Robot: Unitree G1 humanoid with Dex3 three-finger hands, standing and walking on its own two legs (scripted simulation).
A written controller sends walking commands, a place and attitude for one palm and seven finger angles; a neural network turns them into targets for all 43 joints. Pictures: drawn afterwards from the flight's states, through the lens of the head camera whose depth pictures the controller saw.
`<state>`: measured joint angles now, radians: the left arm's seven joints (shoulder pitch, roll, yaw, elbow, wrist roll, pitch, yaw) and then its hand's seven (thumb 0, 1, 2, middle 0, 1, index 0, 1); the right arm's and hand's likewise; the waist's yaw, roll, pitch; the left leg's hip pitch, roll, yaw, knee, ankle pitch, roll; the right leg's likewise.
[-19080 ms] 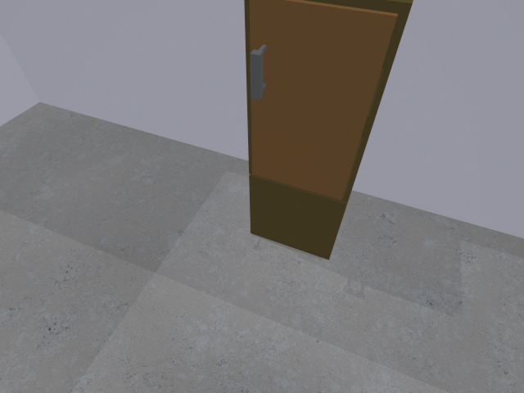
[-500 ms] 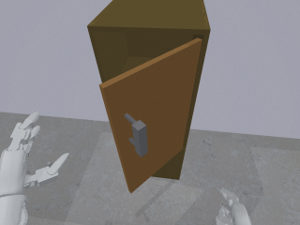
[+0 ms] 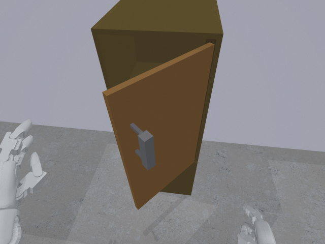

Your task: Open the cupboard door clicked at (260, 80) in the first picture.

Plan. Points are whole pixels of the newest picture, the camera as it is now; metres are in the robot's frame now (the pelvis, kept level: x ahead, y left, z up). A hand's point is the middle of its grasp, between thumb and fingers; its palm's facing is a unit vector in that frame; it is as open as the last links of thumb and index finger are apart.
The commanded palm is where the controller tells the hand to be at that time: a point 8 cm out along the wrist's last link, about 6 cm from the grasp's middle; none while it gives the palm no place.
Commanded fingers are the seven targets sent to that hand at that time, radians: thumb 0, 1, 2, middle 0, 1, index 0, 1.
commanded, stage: draw the hand back to the body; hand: left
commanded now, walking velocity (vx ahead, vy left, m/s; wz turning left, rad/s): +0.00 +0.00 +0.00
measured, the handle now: (141, 146) +0.33 +0.11 +0.07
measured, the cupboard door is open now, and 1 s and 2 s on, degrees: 49 49 49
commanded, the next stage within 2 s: step back with the hand held close in 0.04 s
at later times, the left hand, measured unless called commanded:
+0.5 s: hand (27, 191) +0.16 +0.28 +0.14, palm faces +0.31 -0.80 -0.51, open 7.4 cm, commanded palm +0.10 +0.32 +0.17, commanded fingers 0.00 0.90 0.90 -0.20 -0.30 -0.20 -0.30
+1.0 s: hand out of the picture +0.05 +0.29 +0.15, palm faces +0.44 -0.79 -0.41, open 7.4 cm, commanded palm -0.01 +0.34 +0.17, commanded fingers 0.00 0.90 0.90 -0.20 -0.30 -0.20 -0.30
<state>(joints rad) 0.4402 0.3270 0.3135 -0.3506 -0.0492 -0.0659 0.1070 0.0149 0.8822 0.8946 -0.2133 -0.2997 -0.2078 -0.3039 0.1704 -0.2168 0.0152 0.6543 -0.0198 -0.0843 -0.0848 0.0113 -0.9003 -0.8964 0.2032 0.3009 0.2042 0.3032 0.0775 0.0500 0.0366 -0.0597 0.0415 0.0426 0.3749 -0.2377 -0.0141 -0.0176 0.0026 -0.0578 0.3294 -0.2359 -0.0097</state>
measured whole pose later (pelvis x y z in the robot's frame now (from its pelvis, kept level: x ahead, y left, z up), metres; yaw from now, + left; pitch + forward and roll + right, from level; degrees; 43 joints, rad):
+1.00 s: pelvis -0.14 +0.04 -0.03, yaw +2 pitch -2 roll -2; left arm 0.51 0.39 0.39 -0.57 -0.02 -0.21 0.16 0.01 0.89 0.90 -0.22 -0.30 -0.21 -0.30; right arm 0.19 -0.22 0.00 0.60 -0.01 -0.07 -0.09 0.01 -0.90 -0.90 0.21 0.30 0.21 0.30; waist 0.02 -0.02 0.07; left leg -0.42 -0.01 0.02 0.68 -0.23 0.03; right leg -0.43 -0.02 -0.02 0.62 -0.21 0.03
